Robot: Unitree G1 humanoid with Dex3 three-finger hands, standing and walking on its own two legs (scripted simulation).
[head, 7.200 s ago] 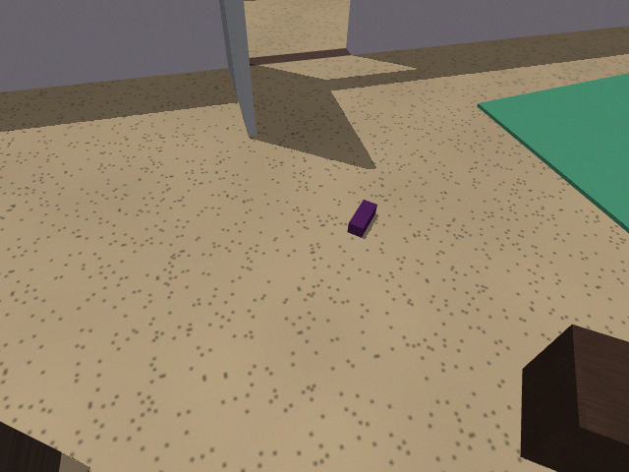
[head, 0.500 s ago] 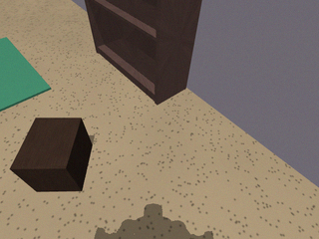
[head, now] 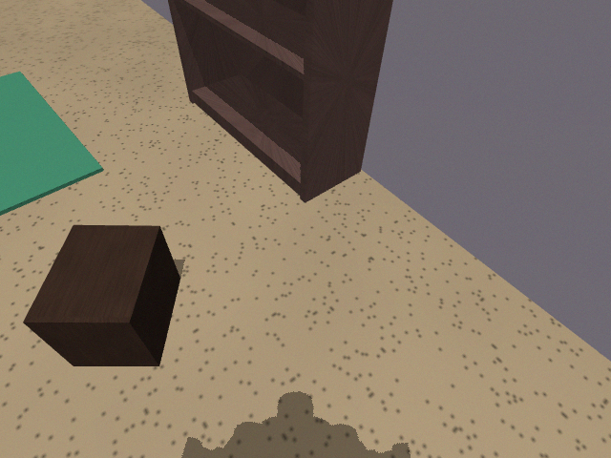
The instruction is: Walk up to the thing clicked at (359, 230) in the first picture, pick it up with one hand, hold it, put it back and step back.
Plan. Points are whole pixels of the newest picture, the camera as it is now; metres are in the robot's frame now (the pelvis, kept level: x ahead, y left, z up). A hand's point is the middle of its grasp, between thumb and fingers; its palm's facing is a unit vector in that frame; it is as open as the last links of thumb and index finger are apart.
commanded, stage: stand
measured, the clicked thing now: out of the picture -0.18 +1.16 -0.75
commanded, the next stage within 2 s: walk up in 0.44 s
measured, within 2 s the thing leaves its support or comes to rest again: neither
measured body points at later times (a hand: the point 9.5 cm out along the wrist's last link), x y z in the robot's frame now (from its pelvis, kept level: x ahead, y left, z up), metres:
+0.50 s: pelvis +0.00 +0.00 +0.00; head +0.01 +0.00 +0.45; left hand +0.07 +0.30 -0.13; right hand +0.07 -0.31 -0.13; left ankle -0.01 +0.12 -0.75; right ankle -0.01 -0.15 -0.74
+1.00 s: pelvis +0.14 -0.05 -0.01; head +0.14 -0.05 +0.44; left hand +0.17 +0.27 -0.12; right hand +0.18 -0.37 -0.13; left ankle +0.24 +0.09 -0.72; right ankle +0.09 -0.17 -0.75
